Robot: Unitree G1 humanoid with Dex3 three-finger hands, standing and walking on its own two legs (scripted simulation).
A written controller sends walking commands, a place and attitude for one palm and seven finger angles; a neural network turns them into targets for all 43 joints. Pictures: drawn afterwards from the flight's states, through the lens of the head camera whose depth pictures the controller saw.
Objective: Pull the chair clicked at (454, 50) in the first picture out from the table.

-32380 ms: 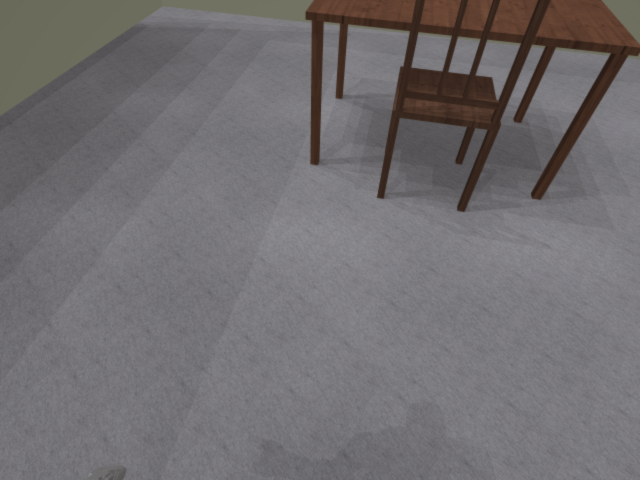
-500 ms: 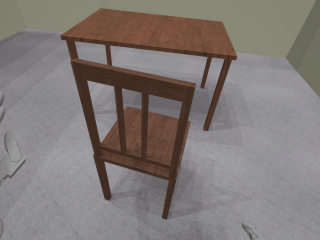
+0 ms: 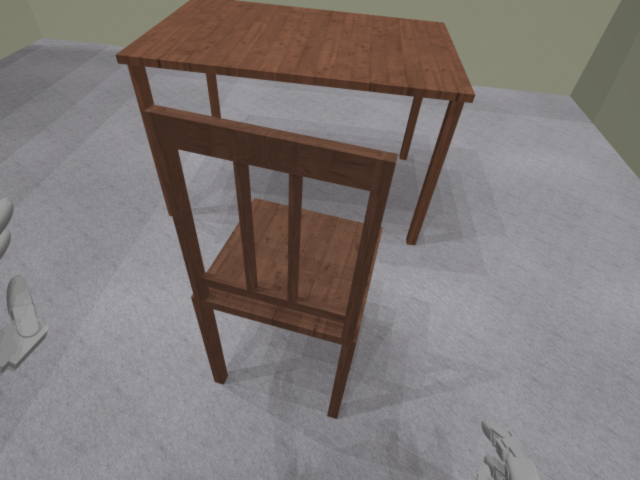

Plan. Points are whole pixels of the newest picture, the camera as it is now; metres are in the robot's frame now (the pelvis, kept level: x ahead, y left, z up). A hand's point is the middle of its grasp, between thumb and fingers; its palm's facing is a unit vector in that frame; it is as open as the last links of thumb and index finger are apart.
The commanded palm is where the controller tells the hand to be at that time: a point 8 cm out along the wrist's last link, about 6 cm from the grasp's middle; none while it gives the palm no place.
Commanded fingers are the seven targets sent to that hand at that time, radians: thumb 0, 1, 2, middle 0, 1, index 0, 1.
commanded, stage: stop stepping back and stand still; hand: left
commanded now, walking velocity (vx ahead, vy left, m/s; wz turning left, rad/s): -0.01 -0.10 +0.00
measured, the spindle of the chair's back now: (247, 233) +0.56 +0.17 -0.05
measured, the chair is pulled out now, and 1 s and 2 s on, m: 0.61 0.61 0.61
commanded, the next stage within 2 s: let the arm hang, fingers relaxed in 0.34 s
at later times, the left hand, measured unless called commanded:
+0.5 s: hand (84, 342) +0.22 +0.26 +0.11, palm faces +0.29 -0.81 -0.52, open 7.4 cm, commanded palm none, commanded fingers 0.00 0.90 0.90 -0.20 -0.30 -0.20 -0.30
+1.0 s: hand out of the picture -0.10 +0.19 -0.16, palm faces +0.02 -0.97 -0.24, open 7.2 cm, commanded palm none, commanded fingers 0.00 0.90 0.90 -0.20 -0.30 -0.20 -0.30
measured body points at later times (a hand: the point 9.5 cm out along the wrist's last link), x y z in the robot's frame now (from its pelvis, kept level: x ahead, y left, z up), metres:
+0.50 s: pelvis +0.01 +0.00 +0.01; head +0.01 -0.01 +0.45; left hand +0.20 +0.30 +0.14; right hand +0.18 -0.25 -0.08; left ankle +0.02 +0.11 -0.73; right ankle +0.01 -0.11 -0.73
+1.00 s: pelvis -0.01 +0.00 +0.01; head +0.01 +0.00 +0.46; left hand -0.09 +0.25 -0.14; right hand -0.04 -0.22 -0.15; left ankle +0.02 +0.11 -0.73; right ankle +0.01 -0.11 -0.73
